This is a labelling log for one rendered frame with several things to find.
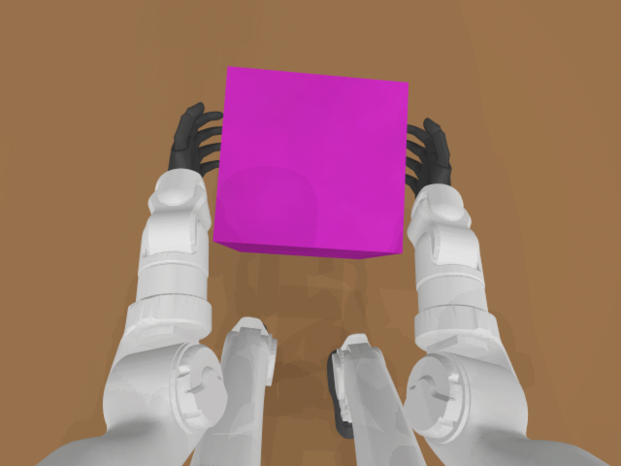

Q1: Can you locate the robot left upper arm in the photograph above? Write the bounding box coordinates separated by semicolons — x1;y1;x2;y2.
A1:
35;342;228;466

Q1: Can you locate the robot right hand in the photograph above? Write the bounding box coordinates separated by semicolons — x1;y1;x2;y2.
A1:
405;117;452;199

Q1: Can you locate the robot left hand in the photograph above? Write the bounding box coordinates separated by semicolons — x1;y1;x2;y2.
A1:
168;102;223;178

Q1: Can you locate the carton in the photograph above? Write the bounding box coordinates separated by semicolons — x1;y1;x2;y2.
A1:
212;66;409;259

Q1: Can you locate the robot right upper arm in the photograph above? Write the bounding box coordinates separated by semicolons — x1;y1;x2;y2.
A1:
404;351;610;466

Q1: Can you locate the robot thigh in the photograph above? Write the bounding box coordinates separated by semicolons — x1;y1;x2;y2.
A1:
332;343;427;466
190;327;278;466

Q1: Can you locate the right robot thigh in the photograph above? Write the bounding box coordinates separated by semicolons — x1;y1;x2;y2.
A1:
332;343;427;466

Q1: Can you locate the left robot forearm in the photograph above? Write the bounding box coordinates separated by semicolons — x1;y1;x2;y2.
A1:
103;169;212;424

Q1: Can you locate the left robot thigh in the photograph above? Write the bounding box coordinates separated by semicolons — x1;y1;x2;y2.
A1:
190;327;278;466

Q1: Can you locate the right robot forearm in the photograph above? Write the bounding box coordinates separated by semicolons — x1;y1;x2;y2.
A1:
407;183;518;380

